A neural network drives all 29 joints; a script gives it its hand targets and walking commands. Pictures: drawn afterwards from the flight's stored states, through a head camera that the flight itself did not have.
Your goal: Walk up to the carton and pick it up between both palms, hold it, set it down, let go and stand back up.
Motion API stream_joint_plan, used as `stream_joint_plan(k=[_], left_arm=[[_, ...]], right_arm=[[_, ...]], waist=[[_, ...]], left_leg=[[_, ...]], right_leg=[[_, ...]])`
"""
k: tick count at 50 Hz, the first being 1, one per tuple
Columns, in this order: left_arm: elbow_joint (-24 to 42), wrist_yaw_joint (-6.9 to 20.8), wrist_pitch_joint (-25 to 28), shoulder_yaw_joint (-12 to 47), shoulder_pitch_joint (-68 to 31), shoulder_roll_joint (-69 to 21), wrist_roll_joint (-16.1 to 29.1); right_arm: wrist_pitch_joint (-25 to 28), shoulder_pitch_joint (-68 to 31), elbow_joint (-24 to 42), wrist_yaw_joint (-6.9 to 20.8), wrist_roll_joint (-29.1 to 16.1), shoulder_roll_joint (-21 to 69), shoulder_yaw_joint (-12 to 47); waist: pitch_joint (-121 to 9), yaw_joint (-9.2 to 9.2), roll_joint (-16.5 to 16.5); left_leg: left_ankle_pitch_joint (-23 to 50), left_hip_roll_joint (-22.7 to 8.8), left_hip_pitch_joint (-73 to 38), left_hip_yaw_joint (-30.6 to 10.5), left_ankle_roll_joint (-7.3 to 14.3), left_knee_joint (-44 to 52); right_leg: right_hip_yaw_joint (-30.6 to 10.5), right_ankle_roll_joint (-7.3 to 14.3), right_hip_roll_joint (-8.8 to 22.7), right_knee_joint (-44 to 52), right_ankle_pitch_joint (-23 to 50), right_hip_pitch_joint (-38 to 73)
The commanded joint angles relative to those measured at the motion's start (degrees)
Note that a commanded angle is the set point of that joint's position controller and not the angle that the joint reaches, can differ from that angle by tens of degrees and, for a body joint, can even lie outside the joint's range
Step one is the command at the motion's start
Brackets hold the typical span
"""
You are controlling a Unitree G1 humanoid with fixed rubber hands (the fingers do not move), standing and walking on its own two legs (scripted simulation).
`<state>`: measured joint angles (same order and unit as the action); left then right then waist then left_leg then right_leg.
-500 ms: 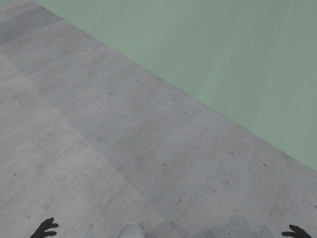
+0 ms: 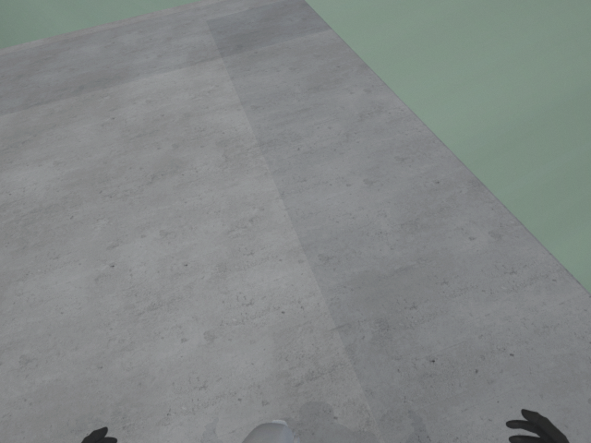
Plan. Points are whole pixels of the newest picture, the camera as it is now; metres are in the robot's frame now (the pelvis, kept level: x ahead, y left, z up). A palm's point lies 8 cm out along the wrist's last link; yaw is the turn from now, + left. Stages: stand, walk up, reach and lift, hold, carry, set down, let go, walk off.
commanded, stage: walk up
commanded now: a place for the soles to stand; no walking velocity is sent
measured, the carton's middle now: out of the picture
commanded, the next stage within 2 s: none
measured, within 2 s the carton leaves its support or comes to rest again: neither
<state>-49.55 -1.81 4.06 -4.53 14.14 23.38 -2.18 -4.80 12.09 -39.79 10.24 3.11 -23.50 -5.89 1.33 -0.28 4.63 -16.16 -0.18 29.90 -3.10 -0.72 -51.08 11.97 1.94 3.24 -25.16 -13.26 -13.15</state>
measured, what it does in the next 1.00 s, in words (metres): walks ahead, turning left: left foot, then right foot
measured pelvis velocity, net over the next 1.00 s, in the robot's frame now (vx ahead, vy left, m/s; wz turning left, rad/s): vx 0.27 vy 0.27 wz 0.95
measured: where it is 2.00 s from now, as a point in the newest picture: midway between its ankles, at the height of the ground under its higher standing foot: (126, 356)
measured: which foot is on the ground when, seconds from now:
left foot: up 0.00-0.20, down 0.22-0.56, up 0.58-0.88, down 0.90-1.00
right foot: down 0.00-0.28, up 0.30-0.52, down 0.54-0.92, up 0.94-1.00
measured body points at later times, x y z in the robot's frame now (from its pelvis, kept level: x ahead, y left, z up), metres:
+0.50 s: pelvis +0.14 +0.10 +0.00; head +0.17 +0.11 +0.44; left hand +0.09 +0.44 -0.10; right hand +0.39 -0.13 -0.11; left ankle +0.11 +0.22 -0.74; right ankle +0.25 +0.00 -0.72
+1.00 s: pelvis +0.27 +0.27 -0.02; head +0.28 +0.29 +0.43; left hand +0.00 +0.50 -0.13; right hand +0.64 +0.22 -0.09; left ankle +0.21 +0.38 -0.74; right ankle +0.33 +0.06 -0.68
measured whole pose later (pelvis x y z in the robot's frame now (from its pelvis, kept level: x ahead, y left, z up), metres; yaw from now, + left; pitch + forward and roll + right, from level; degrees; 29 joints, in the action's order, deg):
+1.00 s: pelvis +0.27 +0.27 -0.02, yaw +55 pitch +1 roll +0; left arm -53.1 1.9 2.7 -4.8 17.4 27.3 -0.1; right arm 0.3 5.7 -45.6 7.1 -0.3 -26.2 -5.5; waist 1.5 -2.5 -1.0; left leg -15.5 -1.5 23.8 3.6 1.5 -38.4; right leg 7.1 -0.9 12.6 -59.8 -25.8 -15.0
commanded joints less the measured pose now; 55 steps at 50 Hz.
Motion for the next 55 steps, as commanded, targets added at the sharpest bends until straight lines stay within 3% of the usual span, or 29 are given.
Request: stream_joint_plan(k=[1, 7, 12, 13, 14, 15, 18, 19, 21, 24, 25, 27, 28, 29, 30, 32, 33, 37, 41, 42, 43, 45, 46, 47, 48, 49, 50, 52, 55], left_arm=[[3.6, 0.1, 1.4, -5.3, -1.7, 16.6, 0.2], [2.2, 1.3, 0.7, -6.0, -0.7, 16.5, 0.7], [2.1, 1.1, 0.3, -5.5, -3.5, 16.3, 0.3], [3.3, 1.5, 0.4, -5.3, -3.7, 14.6, 1.4], [5.2, 1.9, 0.6, -4.3, -5.5, 13.2, 1.7], [6.7, 2.3, 1.3, -3.2, -5.8, 12.2, 1.7], [4.0, 2.4, 2.3, -3.1, -3.2, 14.3, 1.5], [4.7, 2.5, 2.0, -2.8, -2.7, 13.2, 1.7], [4.3, 2.2, 1.4, -3.3, -0.1, 13.6, 1.6], [3.1, 2.1, 1.6, -4.3, 2.3, 13.0, 1.5], [3.0, 1.6, 2.4, -3.5, 4.5, 12.3, 0.8], [1.4, 1.0, 2.7, -5.2, 12.2, 16.3, 0.0], [3.6, 0.4, 3.0, -5.9, 12.6, 20.6, -0.2], [5.9, -0.3, 3.6, -6.5, 4.1, 22.8, -0.6], [6.8, 0.4, 3.8, -6.3, 0.9, 21.4, 0.1], [6.8, 0.8, 3.9, -5.3, -2.0, 17.9, 0.0], [6.5, 0.9, 3.6, -5.5, -2.5, 18.2, 0.4], [3.4, 2.0, 3.8, -6.0, 2.5, 18.5, 0.0], [2.6, 2.6, 2.9, -5.4, 1.7, 17.8, 0.7], [3.6, 2.7, 2.3, -5.6, -1.5, 19.3, 0.6], [3.5, 2.7, 2.0, -5.4, -1.5, 18.9, 0.8], [4.2, 2.7, 1.3, -4.7, -3.5, 18.4, 1.5], [3.5, 2.9, 1.3, -3.3, -0.5, 14.8, 2.0], [7.0, 3.6, 1.3, -2.1, -1.0, 11.2, 2.9], [8.1, 3.9, 2.2, -1.4, -3.8, 12.5, 3.0], [8.2, 3.4, 2.7, -1.4, -6.3, 15.1, 2.5], [5.9, 3.5, 3.3, -1.3, -5.2, 14.3, 2.2], [4.1, 4.0, 3.3, -1.7, 0.8, 14.3, 2.0], [2.9, 4.7, 2.0, -1.5, 2.8, 13.9, 1.3]], right_arm=[[2.4, -8.0, 6.6, 1.1, -0.9, -10.8, -3.1], [3.2, -12.7, 5.1, 0.6, -1.4, -9.0, -1.5], [2.8, -2.6, -0.1, -0.9, -0.4, -13.4, -3.3], [2.5, -0.1, -1.0, -1.2, -0.7, -15.2, -3.6], [2.5, 3.4, -1.0, -1.3, -1.0, -20.4, -4.3], [2.7, 4.6, -0.5, -1.8, -1.7, -22.9, -5.3], [2.6, -1.0, 0.7, -3.9, -1.6, -17.9, -4.4], [2.9, -2.7, 1.8, -3.8, -1.6, -17.0, -4.1], [3.3, -7.2, 2.9, -3.2, -0.8, -14.8, -3.2], [3.4, -8.5, 4.9, -1.8, -0.3, -14.2, -3.4], [3.2, -11.3, 5.7, -1.6, -0.6, -14.7, -3.7], [2.5, -14.0, 6.9, -1.9, 0.2, -10.6, -2.2], [3.1, -10.0, 6.7, -2.2, 0.2, -8.3, -1.5], [3.0, -8.1, 5.0, -2.2, 0.4, -10.7, -2.0], [3.1, -7.6, 2.9, -1.9, 0.3, -15.0, -3.4], [4.0, -4.6, 0.1, -1.3, -0.7, -14.0, -3.6], [4.1, -4.6, -0.8, -0.7, -0.5, -13.2, -3.1], [4.8, -12.5, -0.7, 0.3, -1.5, -9.8, -1.7], [5.3, -11.6, -1.5, -0.2, -2.6, -8.8, -0.5], [5.4, -8.1, -2.1, -0.3, -2.7, -9.4, -1.0], [5.1, -7.9, -2.8, -0.5, -2.6, -11.0, -1.4], [5.2, -1.3, -5.0, -1.9, -2.1, -12.7, -2.4], [5.2, 5.0, -7.4, -2.8, -1.1, -15.9, -3.9], [4.8, 9.5, -6.1, -4.0, -2.6, -22.5, -5.7], [4.5, 8.2, -6.7, -4.8, -4.1, -26.3, -6.7], [4.8, 6.0, -5.8, -5.6, -4.6, -24.3, -5.8], [5.4, 3.9, -6.4, -6.2, -4.7, -21.4, -4.6], [6.6, -1.4, -3.0, -6.6, -3.9, -16.6, -2.7], [7.5, -5.2, -1.1, -6.0, -2.9, -16.0, -2.6]], waist=[[-2.4, -2.38, -10.6], [-4.1, -2.93, -12.0], [-8.3, 5.17, -8.4], [-7.9, 6.52, -0.7], [-8.5, 8.81, 11.5], [-10.7, 8.91, 14.7], [-8.0, 3.80, 3.0], [-5.1, 2.26, 6.5], [-3.9, 0.65, 3.1], [-5.4, -0.20, 9.4], [-8.3, -2.02, 3.8], [-5.4, -8.26, -7.6], [-8.8, -6.77, -17.7], [-4.6, -3.58, -19.5], [-1.6, -2.49, -8.7], [-1.1, -1.59, -12.1], [-0.6, -1.38, -14.0], [0.7, -4.71, -8.4], [-1.3, -3.77, -12.5], [-3.5, -1.16, -16.0], [-2.1, -0.96, -13.8], [-5.9, 4.30, -11.7], [-10.8, 7.53, -1.7], [-11.9, 8.67, 16.8], [-11.7, 8.92, 17.0], [-9.7, 7.34, 4.4], [-6.4, 4.34, -1.1], [-3.5, 0.46, 1.8], [-1.2, -0.62, 5.0]], left_leg=[[1.7, -6.2, 6.2, 0.6, -0.2, 5.3], [3.8, -5.9, -0.4, 8.1, 1.3, 16.6], [-2.8, -1.4, -19.3, 10.8, 4.4, 20.6], [-5.4, -2.4, -24.8, 1.7, 8.3, 28.9], [-2.2, -8.4, -33.0, -16.5, 14.4, 31.7], [5.9, -14.2, -41.0, -28.8, 18.8, 33.8], [16.5, -12.1, -34.0, -21.4, 16.9, 29.6], [13.6, -10.2, -28.6, -20.4, 15.4, 30.7], [12.5, -7.8, -23.1, -18.0, 14.2, 32.6], [-4.7, -5.6, -13.2, -17.5, 12.3, 34.1], [-10.0, -3.8, -5.6, -15.1, 11.5, 30.0], [-20.4, 4.1, 17.4, -9.1, 5.4, 20.7], [-15.7, 5.7, 16.7, -5.7, 4.0, 6.6], [-10.6, 0.8, 15.2, -3.3, 1.1, -3.9], [-6.9, -3.9, 13.0, -2.1, -0.9, -8.2], [-2.6, -7.2, 9.1, -0.8, -1.5, -6.6], [-2.7, -9.0, 7.8, -1.7, -2.6, -3.8], [-0.4, -9.2, 6.9, 3.0, -0.8, 7.1], [6.8, -6.4, -2.4, 8.0, 0.8, 13.2], [4.8, -6.0, -6.2, 8.8, 1.2, 14.0], [4.6, -4.9, -8.6, 11.0, 1.3, 14.3], [0.2, -0.1, -20.6, 13.5, 3.0, 17.9], [-4.5, 2.9, -33.5, 9.7, 5.5, 23.1], [-6.6, -8.4, -42.1, -15.5, 11.9, 29.2], [-8.5, -15.9, -43.4, -29.4, 16.8, 34.6], [-4.3, -17.4, -41.2, -30.3, 17.9, 34.9], [2.5, -16.3, -36.4, -25.1, 16.8, 32.6], [9.9, -12.5, -25.0, -14.5, 14.0, 30.9], [0.6, -7.9, -17.0, -11.3, 14.2, 34.7]], right_leg=[[-7.0, 7.1, 15.5, 12.0, -1.3, 10.3], [3.2, 5.9, 15.9, 8.5, 11.1, 12.1], [8.3, 3.4, 15.0, -11.0, 17.9, 5.6], [10.6, -0.3, 8.8, -20.9, 10.8, -1.5], [6.3, -3.0, 1.8, -31.3, -3.9, -14.4], [-2.2, -3.0, -1.2, -36.0, -21.3, -26.0], [-9.0, -2.8, 4.4, -31.6, -17.8, -24.4], [-9.6, -3.0, 3.4, -27.3, -16.0, -22.0], [-8.3, -2.6, -0.5, -18.8, -12.1, -16.3], [-8.1, -2.3, -2.7, -9.9, -5.6, -3.8], [-7.4, -1.3, -3.0, -7.1, -2.4, 6.0], [-13.8, 0.8, 2.9, 3.7, -7.0, 24.6], [-31.3, 3.4, 17.9, 13.0, -24.9, 20.4], [-41.2, 8.6, 29.0, 20.9, -37.3, 11.7], [-39.2, 10.9, 30.1, 21.5, -36.1, 8.1], [-22.7, 8.9, 21.0, 17.6, -21.2, 6.5], [-17.2, 8.5, 20.2, 17.0, -17.2, 6.3], [-6.9, 8.2, 19.7, 14.3, -3.9, 11.8], [4.0, 6.1, 15.5, 9.3, 16.7, 10.0], [4.8, 6.3, 15.4, 6.7, 15.3, 9.9], [4.9, 6.3, 16.4, 4.5, 14.1, 6.2], [8.1, 4.9, 14.9, -10.3, 20.0, 0.6], [8.7, 2.2, 10.0, -30.7, 20.9, -4.3], [3.9, -1.7, 4.6, -43.5, 1.1, -23.1], [-5.6, -2.0, 2.1, -45.1, -16.5, -32.0], [-10.0, -1.7, 4.9, -45.4, -14.6, -33.1], [-11.7, -1.7, 6.6, -43.2, -13.0, -31.5], [-12.7, -1.1, 7.2, -33.4, -10.3, -23.1], [-9.6, -2.1, 3.4, -24.9, -8.1, -16.9]])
